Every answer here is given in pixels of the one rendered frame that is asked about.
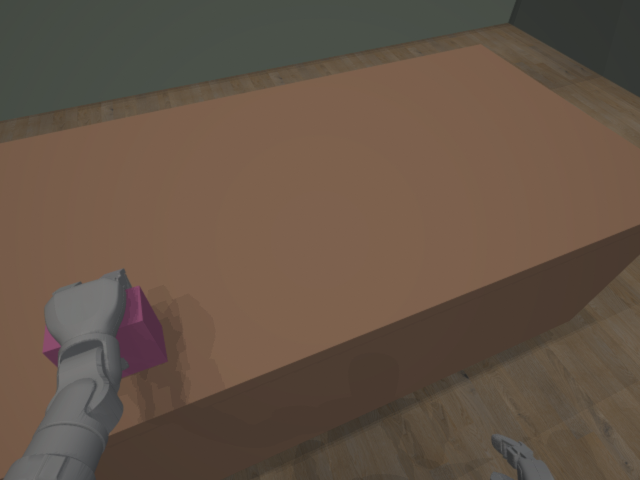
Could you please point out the sponge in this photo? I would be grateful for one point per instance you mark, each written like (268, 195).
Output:
(140, 336)

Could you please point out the robot left forearm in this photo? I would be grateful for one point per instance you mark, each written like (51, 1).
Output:
(72, 436)

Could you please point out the robot left hand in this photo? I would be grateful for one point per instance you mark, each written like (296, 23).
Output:
(97, 306)

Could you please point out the robot right hand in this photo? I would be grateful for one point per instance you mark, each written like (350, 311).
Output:
(520, 457)

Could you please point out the table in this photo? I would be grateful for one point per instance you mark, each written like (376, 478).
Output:
(313, 251)

